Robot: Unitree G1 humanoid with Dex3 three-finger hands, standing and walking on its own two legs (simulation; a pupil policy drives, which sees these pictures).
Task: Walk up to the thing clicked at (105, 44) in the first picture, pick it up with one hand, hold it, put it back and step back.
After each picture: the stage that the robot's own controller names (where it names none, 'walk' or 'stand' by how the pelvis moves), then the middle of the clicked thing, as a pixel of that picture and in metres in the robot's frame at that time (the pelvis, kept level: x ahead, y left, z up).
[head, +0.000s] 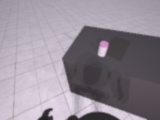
stand; (102, 49) +0.59 -0.05 +0.07
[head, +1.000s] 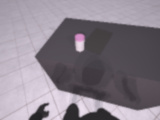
rise first; (79, 42) +0.54 +0.15 +0.10
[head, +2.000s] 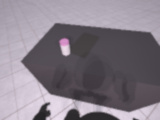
stand; (65, 47) +0.52 +0.25 +0.09
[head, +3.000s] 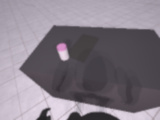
stand; (63, 52) +0.48 +0.25 +0.08
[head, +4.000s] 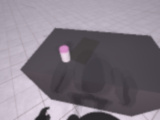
stand; (65, 54) +0.47 +0.24 +0.07
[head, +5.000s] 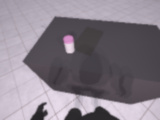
stand; (69, 44) +0.52 +0.20 +0.08
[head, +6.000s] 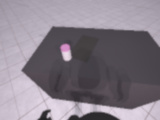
stand; (66, 52) +0.48 +0.24 +0.06
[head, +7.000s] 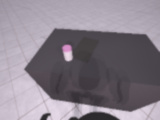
stand; (67, 53) +0.50 +0.23 +0.06
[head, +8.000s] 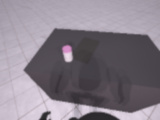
stand; (67, 53) +0.49 +0.22 +0.06
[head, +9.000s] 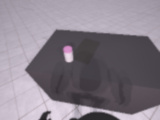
stand; (68, 54) +0.49 +0.22 +0.06
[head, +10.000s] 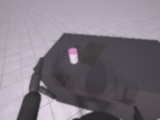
rise first; (73, 56) +0.49 +0.22 +0.07
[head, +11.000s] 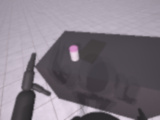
go down; (74, 53) +0.51 +0.22 +0.07
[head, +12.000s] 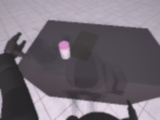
go down; (64, 50) +0.49 +0.20 +0.07
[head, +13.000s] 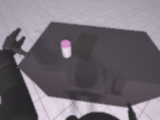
approach; (66, 49) +0.51 +0.20 +0.08
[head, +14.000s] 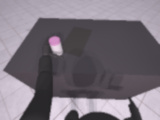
close in; (56, 46) +0.50 +0.23 +0.11
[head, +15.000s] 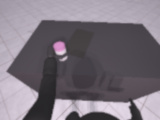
lift; (61, 51) +0.46 +0.21 +0.11
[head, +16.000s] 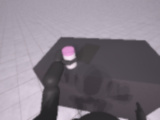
lift; (69, 57) +0.34 +0.16 +0.22
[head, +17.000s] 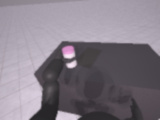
hold; (69, 57) +0.34 +0.16 +0.23
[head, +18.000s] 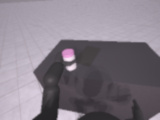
hold; (69, 59) +0.34 +0.17 +0.21
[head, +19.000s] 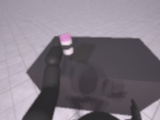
crouch; (66, 44) +0.44 +0.18 +0.25
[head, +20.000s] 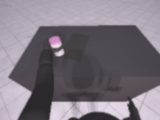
lower; (57, 46) +0.49 +0.21 +0.14
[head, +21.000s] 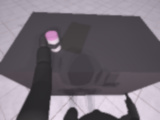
lower; (53, 41) +0.51 +0.23 +0.12
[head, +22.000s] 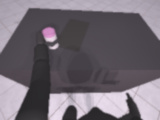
lower; (51, 39) +0.52 +0.23 +0.12
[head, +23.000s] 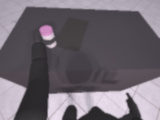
lower; (48, 37) +0.53 +0.24 +0.12
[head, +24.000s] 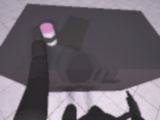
rest; (49, 35) +0.54 +0.24 +0.13
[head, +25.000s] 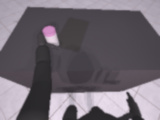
withdraw; (51, 37) +0.53 +0.23 +0.12
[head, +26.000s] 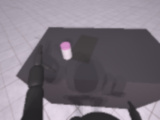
sink last; (66, 51) +0.49 +0.21 +0.10
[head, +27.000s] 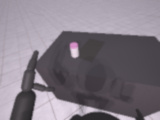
stand; (74, 50) +0.55 +0.23 +0.08
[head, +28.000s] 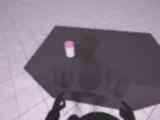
stand; (69, 49) +0.52 +0.22 +0.07
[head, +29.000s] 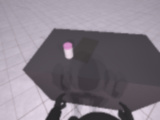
stand; (68, 50) +0.52 +0.23 +0.07
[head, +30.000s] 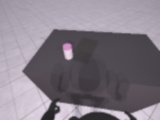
stand; (68, 51) +0.52 +0.23 +0.07
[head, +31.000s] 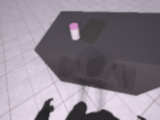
walk; (74, 31) +0.66 +0.21 +0.08
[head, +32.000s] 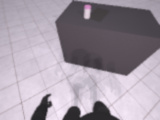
walk; (87, 12) +1.05 +0.11 +0.09
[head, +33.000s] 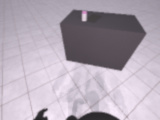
walk; (84, 16) +1.30 +0.19 +0.08
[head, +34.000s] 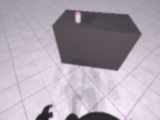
stand; (78, 17) +1.21 +0.27 +0.07
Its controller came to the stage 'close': yes
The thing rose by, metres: 0.23
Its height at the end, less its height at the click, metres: +0.00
